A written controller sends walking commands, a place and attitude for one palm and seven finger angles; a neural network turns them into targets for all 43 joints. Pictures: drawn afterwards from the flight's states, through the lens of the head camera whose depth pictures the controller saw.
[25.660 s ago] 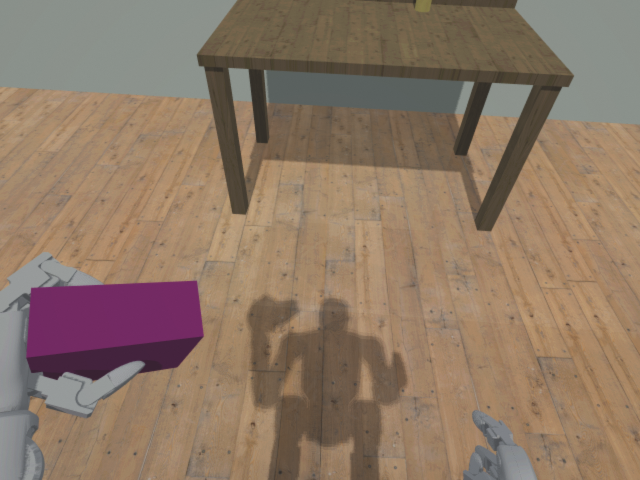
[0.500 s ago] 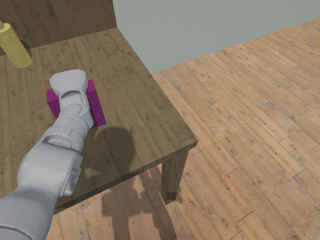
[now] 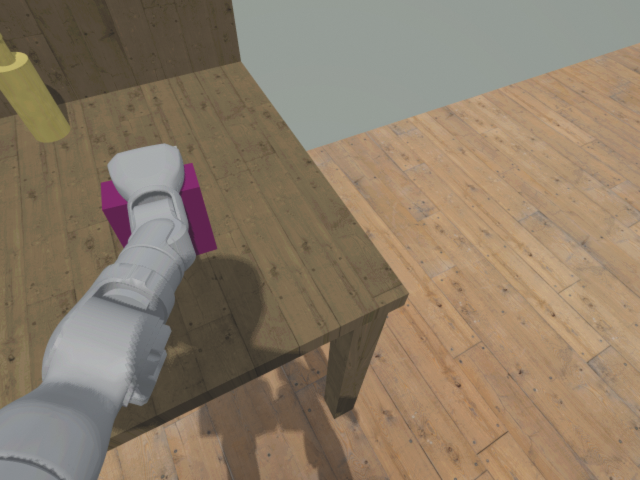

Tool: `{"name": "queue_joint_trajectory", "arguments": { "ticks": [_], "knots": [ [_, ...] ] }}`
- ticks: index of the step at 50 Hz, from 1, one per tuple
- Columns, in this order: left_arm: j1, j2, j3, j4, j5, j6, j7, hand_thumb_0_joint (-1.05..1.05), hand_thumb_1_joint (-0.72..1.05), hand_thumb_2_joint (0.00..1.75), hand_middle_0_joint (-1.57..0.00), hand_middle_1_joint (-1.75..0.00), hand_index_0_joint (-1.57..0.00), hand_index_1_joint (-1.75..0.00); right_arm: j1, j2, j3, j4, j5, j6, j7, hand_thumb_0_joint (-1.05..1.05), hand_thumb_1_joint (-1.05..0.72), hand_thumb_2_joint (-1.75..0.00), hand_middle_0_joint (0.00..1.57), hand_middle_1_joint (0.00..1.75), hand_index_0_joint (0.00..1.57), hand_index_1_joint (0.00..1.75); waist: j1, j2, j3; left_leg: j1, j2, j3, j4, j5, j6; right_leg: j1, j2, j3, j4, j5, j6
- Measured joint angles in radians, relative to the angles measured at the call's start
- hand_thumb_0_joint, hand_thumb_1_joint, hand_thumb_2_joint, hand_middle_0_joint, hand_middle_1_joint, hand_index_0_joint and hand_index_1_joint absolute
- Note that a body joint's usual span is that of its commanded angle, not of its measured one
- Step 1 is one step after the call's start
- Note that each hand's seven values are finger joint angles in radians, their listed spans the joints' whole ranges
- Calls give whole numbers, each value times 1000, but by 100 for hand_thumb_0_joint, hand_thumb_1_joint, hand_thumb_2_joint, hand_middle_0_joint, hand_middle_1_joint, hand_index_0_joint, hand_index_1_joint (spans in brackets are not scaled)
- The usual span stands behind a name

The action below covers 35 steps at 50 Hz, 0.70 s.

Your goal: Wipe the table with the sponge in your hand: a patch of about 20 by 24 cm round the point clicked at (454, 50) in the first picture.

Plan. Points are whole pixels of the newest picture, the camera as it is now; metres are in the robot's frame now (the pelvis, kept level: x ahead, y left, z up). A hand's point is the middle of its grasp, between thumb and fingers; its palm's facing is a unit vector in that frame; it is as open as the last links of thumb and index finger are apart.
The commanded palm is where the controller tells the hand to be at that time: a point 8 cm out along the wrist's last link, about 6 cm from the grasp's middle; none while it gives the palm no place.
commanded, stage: wipe back along the third lane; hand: left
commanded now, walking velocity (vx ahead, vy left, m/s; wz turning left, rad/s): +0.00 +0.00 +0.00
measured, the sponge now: (168, 229) +0.47 +0.21 +0.01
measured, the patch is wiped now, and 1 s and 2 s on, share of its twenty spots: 0.95 0.95 0.95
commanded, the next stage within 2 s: slide back across to the middle lane in 1.68 s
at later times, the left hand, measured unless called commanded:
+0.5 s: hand (165, 226) +0.43 +0.19 +0.07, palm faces +0.00 -0.01 -1.00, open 9.9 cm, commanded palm +0.38 +0.17 +0.10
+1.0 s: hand (177, 263) +0.37 +0.16 +0.07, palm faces +0.01 -0.01 -1.00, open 9.8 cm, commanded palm +0.33 +0.14 +0.10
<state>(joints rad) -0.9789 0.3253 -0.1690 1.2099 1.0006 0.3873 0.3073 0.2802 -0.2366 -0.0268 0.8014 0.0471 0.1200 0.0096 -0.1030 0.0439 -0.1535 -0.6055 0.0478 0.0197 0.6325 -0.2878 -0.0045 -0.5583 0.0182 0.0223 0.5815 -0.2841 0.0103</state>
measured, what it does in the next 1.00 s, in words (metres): stands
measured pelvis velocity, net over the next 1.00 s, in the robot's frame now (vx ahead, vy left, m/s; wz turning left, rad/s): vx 0.02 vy -0.01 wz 0.04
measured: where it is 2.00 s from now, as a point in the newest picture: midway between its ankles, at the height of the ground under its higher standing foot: outside the picture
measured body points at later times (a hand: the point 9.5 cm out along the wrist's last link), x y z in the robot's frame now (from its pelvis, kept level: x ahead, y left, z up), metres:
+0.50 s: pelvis +0.04 +0.00 +0.01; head +0.05 -0.02 +0.46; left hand +0.43 +0.19 +0.12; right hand +0.24 -0.23 -0.10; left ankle +0.00 +0.12 -0.72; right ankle -0.01 -0.13 -0.72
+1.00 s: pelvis +0.02 -0.01 +0.01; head +0.00 -0.04 +0.46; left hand +0.37 +0.16 +0.12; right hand +0.23 -0.22 -0.10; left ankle +0.00 +0.12 -0.72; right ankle -0.01 -0.13 -0.72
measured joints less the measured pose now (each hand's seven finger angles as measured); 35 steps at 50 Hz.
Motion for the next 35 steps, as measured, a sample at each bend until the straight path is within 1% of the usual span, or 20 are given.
{"name": "queue_joint_trajectory", "arguments": {
  "ticks": [6,11,20,27,35],
  "knots": [
    [57,-48,-52,-68,-25,39,10,0,-50,106,-75,-134,-77,-133,-44,4,-2,-7,3,22,5,0,-90,-90,20,30,20,30,35,2,-2,53,-7,0,-24,-6,2,54,-7,-2,-23,-8,2],
    [130,-85,-85,-156,-40,66,0,0,-48,104,-74,-134,-76,-133,-91,3,-1,-22,7,50,6,0,-90,-90,20,30,20,30,68,5,-8,109,-12,-4,-46,-15,1,112,-12,-7,-45,-19,1],
    [271,-139,-157,-353,-35,141,-35,0,-46,103,-73,-135,-75,-133,-191,-6,3,-64,16,107,9,0,-90,-90,20,30,20,30,115,6,-7,195,-21,-22,-74,-28,-2,206,-21,-26,-71,-40,-4],
    [372,-153,-213,-499,-20,179,-71,0,-45,102,-72,-135,-74,-134,-244,-13,11,-103,24,128,16,0,-90,-90,20,30,20,30,139,7,-3,240,-27,-34,-82,-34,-4,253,-26,-40,-73,-53,-8],
    [474,-148,-259,-630,-4,188,-90,2,-45,102,-72,-135,-74,-134,-263,-11,21,-130,31,139,32,0,-90,-90,20,30,20,30,151,14,5,276,-30,-36,-85,-34,-5,287,-29,-44,-69,-58,-9]
  ]
}}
